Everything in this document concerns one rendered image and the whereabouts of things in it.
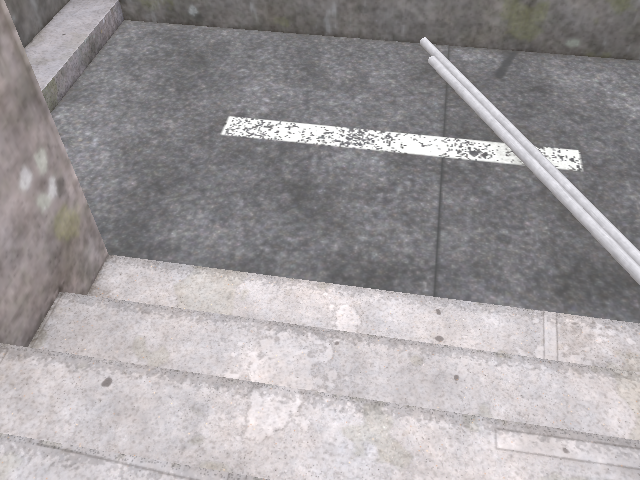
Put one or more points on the stairs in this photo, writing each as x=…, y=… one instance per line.
x=168, y=371

